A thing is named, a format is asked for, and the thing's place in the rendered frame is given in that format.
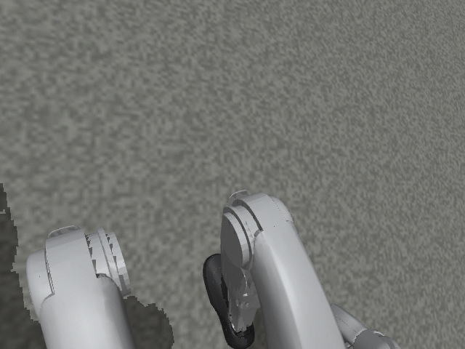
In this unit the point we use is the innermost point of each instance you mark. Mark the right robot foot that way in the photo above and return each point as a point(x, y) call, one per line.
point(217, 292)

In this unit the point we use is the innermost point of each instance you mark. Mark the right robot arm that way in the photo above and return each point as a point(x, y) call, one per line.
point(373, 339)

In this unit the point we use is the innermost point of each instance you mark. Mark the right robot hand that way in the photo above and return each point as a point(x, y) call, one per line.
point(350, 326)

